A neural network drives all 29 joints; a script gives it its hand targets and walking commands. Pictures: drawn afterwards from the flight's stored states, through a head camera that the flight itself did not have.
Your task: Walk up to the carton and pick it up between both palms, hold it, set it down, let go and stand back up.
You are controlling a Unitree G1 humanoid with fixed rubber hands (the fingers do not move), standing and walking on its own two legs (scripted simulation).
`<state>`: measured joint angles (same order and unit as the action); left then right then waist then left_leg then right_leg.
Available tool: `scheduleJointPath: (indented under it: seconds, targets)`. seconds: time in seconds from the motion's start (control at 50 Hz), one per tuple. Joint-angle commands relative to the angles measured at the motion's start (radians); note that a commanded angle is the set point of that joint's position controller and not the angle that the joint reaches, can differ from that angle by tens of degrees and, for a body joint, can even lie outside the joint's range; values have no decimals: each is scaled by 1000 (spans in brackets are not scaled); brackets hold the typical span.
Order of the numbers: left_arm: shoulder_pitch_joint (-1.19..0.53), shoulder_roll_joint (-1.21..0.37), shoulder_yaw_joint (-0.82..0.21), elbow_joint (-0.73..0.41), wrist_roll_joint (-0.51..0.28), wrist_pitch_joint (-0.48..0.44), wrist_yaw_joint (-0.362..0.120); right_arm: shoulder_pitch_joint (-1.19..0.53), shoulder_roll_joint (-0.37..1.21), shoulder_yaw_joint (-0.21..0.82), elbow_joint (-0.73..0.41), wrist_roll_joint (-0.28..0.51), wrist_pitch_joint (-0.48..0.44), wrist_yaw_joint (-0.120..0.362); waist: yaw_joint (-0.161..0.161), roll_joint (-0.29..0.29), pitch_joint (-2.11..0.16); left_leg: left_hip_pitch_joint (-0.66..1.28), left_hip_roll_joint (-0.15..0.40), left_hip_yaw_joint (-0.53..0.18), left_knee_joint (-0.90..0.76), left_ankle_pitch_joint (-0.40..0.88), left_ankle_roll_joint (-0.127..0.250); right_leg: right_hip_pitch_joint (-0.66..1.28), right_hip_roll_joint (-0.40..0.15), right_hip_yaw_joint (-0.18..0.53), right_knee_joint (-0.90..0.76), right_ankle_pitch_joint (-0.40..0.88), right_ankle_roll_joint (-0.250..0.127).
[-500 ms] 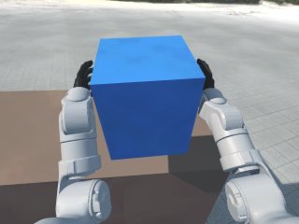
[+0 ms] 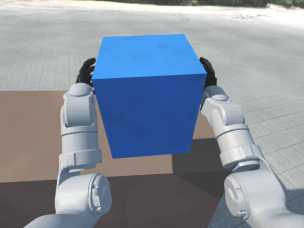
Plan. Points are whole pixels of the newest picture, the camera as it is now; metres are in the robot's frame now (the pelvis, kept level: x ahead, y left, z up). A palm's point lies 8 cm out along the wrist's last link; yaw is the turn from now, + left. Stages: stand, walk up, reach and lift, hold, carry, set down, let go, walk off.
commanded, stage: hold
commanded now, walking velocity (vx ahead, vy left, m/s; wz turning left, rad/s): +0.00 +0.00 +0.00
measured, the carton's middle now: (147, 97) +0.38 +0.02 +0.23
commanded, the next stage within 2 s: none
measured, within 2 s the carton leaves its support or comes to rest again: neither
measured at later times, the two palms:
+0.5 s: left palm (86, 89) +0.36 +0.17 +0.25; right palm (207, 89) +0.37 -0.14 +0.26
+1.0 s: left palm (87, 90) +0.36 +0.16 +0.25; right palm (207, 90) +0.36 -0.14 +0.26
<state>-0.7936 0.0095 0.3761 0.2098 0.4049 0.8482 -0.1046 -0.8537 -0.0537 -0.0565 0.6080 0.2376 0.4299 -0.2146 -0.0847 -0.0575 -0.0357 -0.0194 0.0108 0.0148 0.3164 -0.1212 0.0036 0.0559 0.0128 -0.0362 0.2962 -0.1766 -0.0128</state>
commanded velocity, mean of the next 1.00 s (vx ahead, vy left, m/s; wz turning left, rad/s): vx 0.00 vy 0.00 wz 0.00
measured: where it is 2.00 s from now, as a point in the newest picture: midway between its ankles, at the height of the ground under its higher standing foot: outside the picture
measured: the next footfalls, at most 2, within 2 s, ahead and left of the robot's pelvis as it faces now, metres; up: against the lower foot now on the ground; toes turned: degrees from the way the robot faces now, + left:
none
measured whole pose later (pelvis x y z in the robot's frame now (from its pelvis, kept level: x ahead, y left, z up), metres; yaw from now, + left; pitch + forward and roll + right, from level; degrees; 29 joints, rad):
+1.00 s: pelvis +0.01 +0.00 +0.00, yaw +0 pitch -11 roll +0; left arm -0.74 0.00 0.35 0.12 0.40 0.87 -0.10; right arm -0.81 -0.06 -0.02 0.54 0.27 0.44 -0.23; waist -0.10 -0.07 -0.02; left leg 0.00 0.01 0.02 0.33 -0.14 0.00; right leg 0.08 0.02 -0.03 0.29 -0.19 -0.01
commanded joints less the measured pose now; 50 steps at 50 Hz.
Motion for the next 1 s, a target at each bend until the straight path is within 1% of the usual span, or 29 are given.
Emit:
scheduleJointPath:
  seconds: [0.0,0.04,0.06,0.08,0.14,0.2,0.22,0.24,0.28,0.34,0.36,0.38,0.4,0.42,0.44,0.46,0.5,0.54,0.58,0.6,0.64,0.74,0.76,0.8,0.84,0.88,0.9,0.96,0.98]
  targets:
    - [-613,-478,-378,-35,-187,-62,-128,-786,533,291,-263,85,-49,112,4,60,-243,76,-45,44,-53,28,13,-57,34,-25,-71,50,45]
    - [-591,-468,-371,-42,-177,-58,-126,-758,544,303,-255,95,-46,113,16,51,-248,77,-43,40,-48,51,18,-29,38,-22,-65,76,45]
    - [-624,-478,-383,-25,-188,-59,-127,-748,522,273,-206,84,-43,120,-10,72,-224,74,-38,32,-59,-8,13,-72,39,-26,-72,2,36]
    - [-632,-472,-390,-23,-194,-60,-129,-772,521,268,-234,74,-50,117,-14,67,-234,66,-39,37,-59,-12,11,-68,35,-26,-72,6,33]
    - [-614,-498,-415,-43,-196,-64,-118,-762,517,285,-246,86,-56,118,-11,86,-250,80,-41,33,-51,42,2,-50,45,-28,-69,51,34]
    - [-606,-495,-415,-55,-204,-61,-123,-764,518,293,-266,98,-54,111,-17,73,-264,101,-43,33,-38,70,3,-43,42,-22,-68,96,40]
    - [-570,-498,-406,-33,-181,-55,-122,-723,491,280,-222,92,-45,111,-20,88,-213,87,-40,28,-53,45,0,-48,43,-22,-70,66,38]
    - [-579,-485,-400,-59,-189,-56,-125,-713,521,298,-236,97,-43,110,-9,75,-238,87,-45,37,-48,65,7,-30,39,-18,-69,97,41]
    - [-596,-510,-437,-98,-203,-56,-126,-726,515,294,-251,113,-47,107,-23,97,-250,106,-43,37,-37,91,-7,-40,42,-20,-61,115,41]
    - [-562,-507,-446,-127,-205,-49,-115,-712,513,333,-309,121,-47,104,-15,86,-270,122,-39,29,-20,162,-13,-16,50,-20,-49,183,39]
    - [-556,-499,-434,-92,-199,-43,-120,-701,494,305,-273,116,-40,102,-34,88,-230,121,-40,21,-29,124,-11,-38,44,-18,-59,159,45]
    - [-588,-508,-445,-137,-199,-50,-119,-718,512,322,-300,124,-43,108,-19,91,-257,112,-39,27,-35,103,-9,-36,48,-17,-57,132,39]
    - [-594,-497,-440,-99,-200,-48,-119,-729,499,306,-275,119,-39,107,-23,104,-237,102,-42,28,-41,59,-8,-54,42,-16,-66,81,41]
    - [-579,-487,-423,-119,-193,-47,-118,-713,506,313,-272,116,-37,108,-8,75,-237,102,-39,34,-44,86,0,-36,46,-26,-60,108,42]
    - [-571,-479,-420,-99,-184,-43,-121,-691,493,298,-252,104,-30,109,-16,83,-215,103,-35,33,-47,75,-5,-49,42,-18,-62,113,39]
    - [-571,-486,-411,-97,-185,-39,-121,-740,513,320,-295,118,-40,108,2,66,-216,88,-42,35,-48,85,1,-36,44,-24,-63,116,42]
    - [-572,-498,-434,-126,-197,-45,-124,-720,521,335,-313,119,-40,103,-17,60,-244,113,-39,28,-31,120,-3,-25,45,-19,-55,162,46]
    - [-570,-512,-462,-122,-216,-43,-119,-722,500,332,-316,127,-42,106,-30,93,-258,103,-39,22,-25,123,-18,-25,51,-22,-52,165,40]
    - [-513,-491,-420,-122,-182,-32,-113,-705,513,360,-340,139,-37,99,5,78,-251,138,-40,28,-20,165,-6,-14,47,-15,-53,213,50]
    - [-551,-492,-421,-118,-188,-36,-114,-707,506,338,-293,131,-28,101,-5,73,-238,130,-43,25,-22,142,-4,-35,45,-16,-58,186,49]
    - [-528,-487,-417,-158,-189,-29,-124,-688,508,358,-335,134,-31,101,0,54,-257,138,-40,33,-25,174,-4,-8,49,-20,-45,230,49]
    - [-545,-493,-439,-146,-199,-23,-123,-700,499,340,-342,133,-28,95,-17,73,-264,147,-41,30,-20,144,-6,-30,45,-18,-55,195,51]
    - [-518,-476,-423,-141,-184,-22,-125,-701,505,356,-360,131,-26,92,-4,41,-237,131,-43,31,-23,141,2,-12,43,-16,-54,227,57]
    - [-533,-495,-452,-158,-201,-29,-128,-693,504,346,-362,128,-27,93,-24,63,-243,130,-42,30,-18,153,-7,-14,49,-20,-51,222,52]
    - [-551,-486,-435,-149,-195,-30,-125,-687,506,350,-331,130,-19,91,-12,72,-229,134,-42,31,-23,127,-1,-32,41,-16,-55,180,52]
    - [-556,-470,-424,-119,-177,-22,-135,-691,496,315,-309,110,-19,92,-22,84,-194,94,-42,29,-42,80,-4,-28,40,-17,-60,147,45]
    - [-556,-480,-440,-139,-193,-26,-133,-708,509,332,-341,123,-26,93,-19,72,-231,114,-39,32,-39,88,-1,-28,41,-16,-60,148,47]
    - [-557,-505,-471,-159,-208,-30,-128,-703,494,325,-340,127,-30,95,-39,110,-248,123,-41,21,-24,129,-19,-23,45,-22,-51,190,42]
    - [-551,-491,-455,-162,-204,-32,-127,-702,519,348,-359,131,-28,94,-22,81,-266,134,-43,29,-18,157,-8,-12,44,-21,-51,222,51]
